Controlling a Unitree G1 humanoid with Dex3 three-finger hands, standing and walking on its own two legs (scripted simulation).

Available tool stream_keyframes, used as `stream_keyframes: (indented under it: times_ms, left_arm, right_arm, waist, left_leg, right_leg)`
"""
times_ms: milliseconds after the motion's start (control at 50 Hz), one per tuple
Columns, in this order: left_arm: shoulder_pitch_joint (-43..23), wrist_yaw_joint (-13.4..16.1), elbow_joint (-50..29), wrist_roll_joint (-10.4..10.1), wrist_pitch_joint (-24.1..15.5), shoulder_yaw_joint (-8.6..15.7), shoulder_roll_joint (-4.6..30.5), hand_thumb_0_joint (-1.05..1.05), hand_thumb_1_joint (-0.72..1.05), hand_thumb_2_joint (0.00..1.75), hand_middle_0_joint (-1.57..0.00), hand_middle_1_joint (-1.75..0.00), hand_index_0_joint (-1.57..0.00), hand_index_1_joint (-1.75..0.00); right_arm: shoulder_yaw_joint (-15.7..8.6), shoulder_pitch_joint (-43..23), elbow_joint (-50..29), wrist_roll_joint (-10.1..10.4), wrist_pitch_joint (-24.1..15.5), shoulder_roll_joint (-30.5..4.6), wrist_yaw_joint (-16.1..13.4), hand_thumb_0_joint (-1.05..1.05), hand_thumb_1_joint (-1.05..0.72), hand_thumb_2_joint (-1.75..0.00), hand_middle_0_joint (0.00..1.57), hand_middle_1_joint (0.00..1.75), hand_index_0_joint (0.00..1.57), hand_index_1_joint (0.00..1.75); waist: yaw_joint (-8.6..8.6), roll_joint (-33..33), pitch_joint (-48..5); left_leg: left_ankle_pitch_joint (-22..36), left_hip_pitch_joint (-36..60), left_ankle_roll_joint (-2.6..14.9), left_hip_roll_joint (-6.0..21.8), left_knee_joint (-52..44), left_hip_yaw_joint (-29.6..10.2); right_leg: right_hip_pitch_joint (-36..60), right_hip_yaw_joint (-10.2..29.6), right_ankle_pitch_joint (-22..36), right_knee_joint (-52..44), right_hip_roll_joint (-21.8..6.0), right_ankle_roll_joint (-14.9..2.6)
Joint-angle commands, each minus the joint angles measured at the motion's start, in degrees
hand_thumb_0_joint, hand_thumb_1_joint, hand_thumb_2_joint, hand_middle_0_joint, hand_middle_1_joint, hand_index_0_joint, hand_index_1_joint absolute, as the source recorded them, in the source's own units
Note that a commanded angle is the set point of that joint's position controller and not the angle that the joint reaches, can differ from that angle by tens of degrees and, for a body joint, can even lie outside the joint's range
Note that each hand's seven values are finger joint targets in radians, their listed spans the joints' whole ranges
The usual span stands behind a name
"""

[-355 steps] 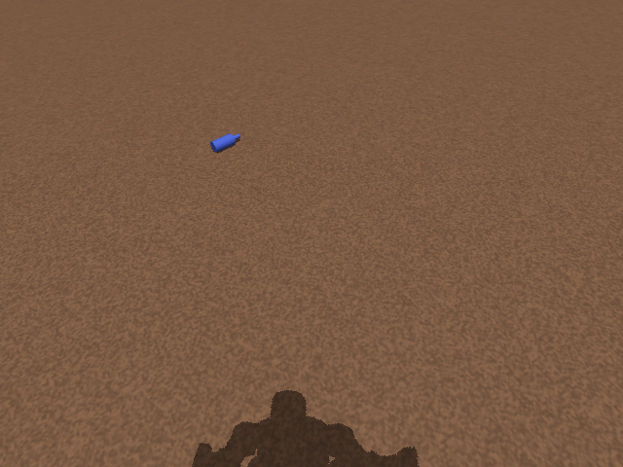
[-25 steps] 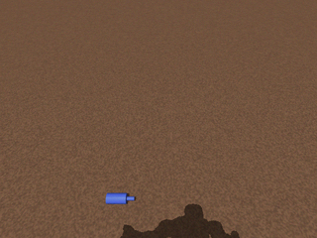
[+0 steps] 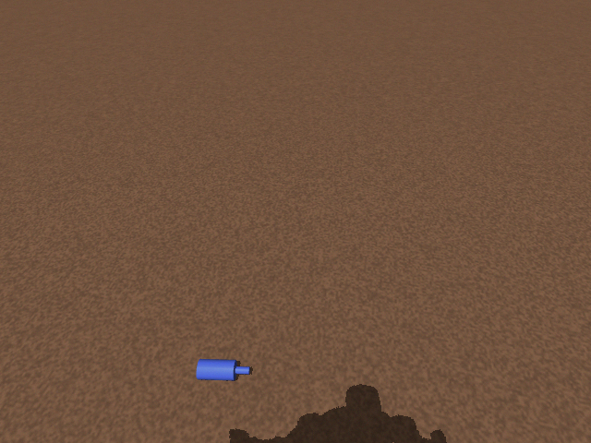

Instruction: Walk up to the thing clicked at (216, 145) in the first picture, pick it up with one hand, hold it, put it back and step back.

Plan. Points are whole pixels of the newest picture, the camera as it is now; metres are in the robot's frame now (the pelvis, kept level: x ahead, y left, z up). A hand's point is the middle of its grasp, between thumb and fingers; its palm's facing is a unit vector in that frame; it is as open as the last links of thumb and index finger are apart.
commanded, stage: stand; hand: left
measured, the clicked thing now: (224, 369) +0.49 +0.28 -0.75
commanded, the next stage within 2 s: none
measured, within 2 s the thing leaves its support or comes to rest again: neither
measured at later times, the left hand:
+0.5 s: hand out of the picture +0.08 +0.25 -0.16, palm faces -0.02 -0.94 -0.34, open 7.4 cm
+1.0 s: hand out of the picture +0.08 +0.25 -0.16, palm faces -0.02 -0.94 -0.35, open 7.4 cm
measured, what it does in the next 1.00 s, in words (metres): stands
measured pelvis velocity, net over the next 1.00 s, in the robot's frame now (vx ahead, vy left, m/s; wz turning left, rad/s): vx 0.01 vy -0.01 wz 0.00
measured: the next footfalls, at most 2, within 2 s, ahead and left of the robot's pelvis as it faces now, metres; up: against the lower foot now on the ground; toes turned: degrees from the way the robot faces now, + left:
none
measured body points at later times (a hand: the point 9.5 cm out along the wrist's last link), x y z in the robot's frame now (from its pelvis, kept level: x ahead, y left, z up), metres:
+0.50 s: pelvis +0.00 -0.01 +0.00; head +0.01 -0.01 +0.45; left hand +0.08 +0.29 -0.13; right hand +0.07 -0.31 -0.13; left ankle -0.01 +0.13 -0.75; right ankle +0.01 -0.13 -0.75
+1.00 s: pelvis +0.01 -0.01 +0.00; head +0.01 -0.01 +0.45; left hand +0.08 +0.29 -0.13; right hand +0.08 -0.31 -0.13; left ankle -0.01 +0.13 -0.75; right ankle +0.01 -0.13 -0.75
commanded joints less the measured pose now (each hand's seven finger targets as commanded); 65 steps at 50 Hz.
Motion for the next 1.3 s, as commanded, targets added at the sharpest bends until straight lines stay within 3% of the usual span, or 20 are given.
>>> stream_keyframes:
  times_ms: [0,60,240,320,960,1280]
  left_arm:
    - [-3.19,0.70,-3.99,0.06,-1.27,2.21,12.46,0.00,0.90,0.90,-0.20,-0.30,-0.20,-0.30]
    - [-3.00,0.68,-3.80,0.02,-1.25,2.17,12.61,0.00,0.90,0.90,-0.20,-0.30,-0.20,-0.30]
    - [-2.71,0.71,-3.82,0.05,-1.38,2.00,12.86,0.00,0.90,0.90,-0.20,-0.30,-0.20,-0.30]
    - [-2.73,0.58,-3.72,-0.03,-1.13,1.99,12.76,0.00,0.90,0.90,-0.20,-0.30,-0.20,-0.30]
    - [-2.38,0.58,-3.92,0.18,-1.14,1.98,12.73,0.00,0.90,0.90,-0.20,-0.30,-0.20,-0.30]
    - [-2.14,0.66,-3.90,0.06,-1.11,2.03,12.82,0.00,0.90,0.90,-0.20,-0.30,-0.20,-0.30]
  right_arm:
    - [-1.86,-3.10,-3.43,-0.25,-1.32,-11.98,-0.68,0.00,-0.90,-0.90,0.20,0.30,0.20,0.30]
    - [-1.64,-2.42,-3.03,-0.26,-1.30,-11.74,-0.67,0.00,-0.90,-0.90,0.20,0.30,0.20,0.30]
    - [-1.70,-2.00,-3.13,-0.24,-1.26,-12.26,-0.65,0.00,-0.90,-0.90,0.20,0.30,0.20,0.30]
    - [-1.50,-1.79,-2.93,-0.31,-1.34,-12.16,-0.65,0.00,-0.90,-0.90,0.20,0.30,0.20,0.30]
    - [-1.12,-0.83,-3.68,-0.35,-1.50,-12.51,-1.00,0.00,-0.90,-0.90,0.20,0.30,0.20,0.30]
    - [-1.24,-0.59,-3.85,-0.31,-1.30,-12.51,-0.99,0.00,-0.90,-0.90,0.20,0.30,0.20,0.30]
  waist:
    - [-0.17,-0.05,-4.83]
    - [-0.16,-0.46,-3.44]
    - [-0.06,-0.18,-4.42]
    - [0.09,0.49,-2.99]
    - [0.10,-0.10,-4.62]
    - [0.20,-0.05,-3.69]
  left_leg:
    - [6.35,0.78,1.20,6.61,-2.84,-5.30]
    - [4.43,-0.44,0.95,6.27,-3.27,-5.38]
    - [5.90,0.47,1.35,6.63,-2.57,-5.52]
    - [3.54,-0.82,1.00,6.45,-3.36,-5.49]
    - [8.03,1.07,1.27,6.95,-2.72,-5.01]
    - [5.86,0.20,1.15,6.71,-2.89,-4.86]
  right_leg:
    - [0.34,4.92,6.26,-1.93,-6.50,-1.63]
    - [0.05,5.20,4.42,-2.67,-6.40,-1.49]
    - [0.45,5.20,6.05,-2.47,-6.64,-1.70]
    - [-0.14,5.35,3.11,-2.61,-6.35,-1.82]
    - [0.46,5.21,8.82,-1.70,-6.57,-1.92]
    - [0.56,5.24,6.60,-2.10,-6.46,-2.03]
